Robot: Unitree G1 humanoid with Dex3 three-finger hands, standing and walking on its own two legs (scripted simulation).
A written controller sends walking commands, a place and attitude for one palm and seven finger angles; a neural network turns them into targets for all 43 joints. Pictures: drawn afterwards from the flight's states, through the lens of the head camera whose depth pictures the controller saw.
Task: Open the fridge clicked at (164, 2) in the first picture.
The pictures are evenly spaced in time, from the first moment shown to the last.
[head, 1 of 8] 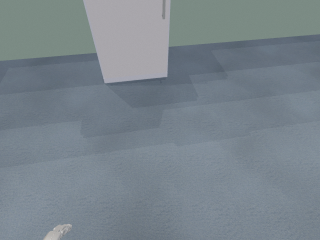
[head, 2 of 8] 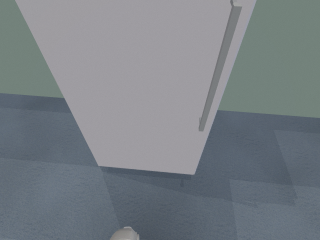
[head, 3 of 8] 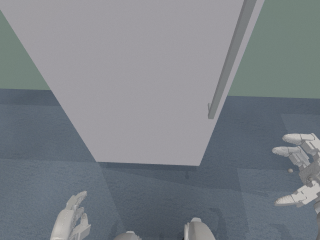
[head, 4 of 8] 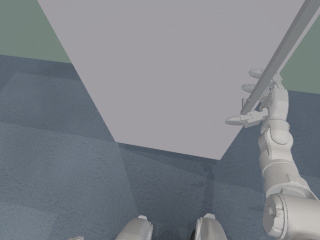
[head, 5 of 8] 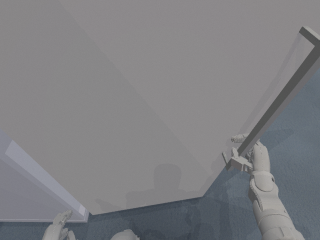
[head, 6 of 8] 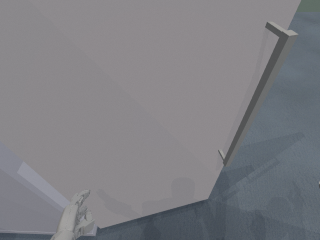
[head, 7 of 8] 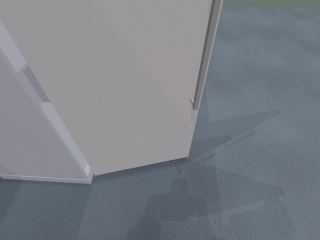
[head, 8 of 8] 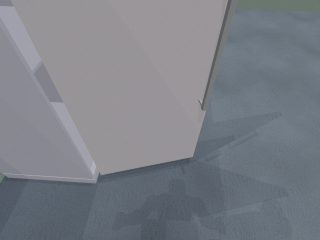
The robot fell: no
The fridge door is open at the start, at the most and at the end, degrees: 0 82 74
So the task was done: yes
